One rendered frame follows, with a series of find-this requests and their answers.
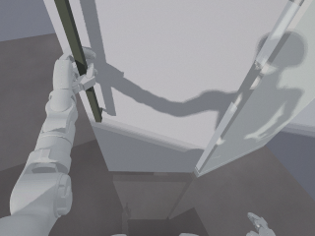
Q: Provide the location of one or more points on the left robot forearm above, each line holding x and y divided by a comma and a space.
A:
56, 137

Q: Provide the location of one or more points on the handle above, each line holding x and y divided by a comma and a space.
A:
69, 26

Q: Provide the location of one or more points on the left robot upper arm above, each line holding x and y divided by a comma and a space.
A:
39, 200

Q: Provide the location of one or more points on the robot left hand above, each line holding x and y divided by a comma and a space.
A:
65, 73

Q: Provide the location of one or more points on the robot right hand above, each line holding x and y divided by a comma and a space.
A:
261, 226

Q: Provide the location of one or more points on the fridge door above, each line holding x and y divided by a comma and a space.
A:
167, 71

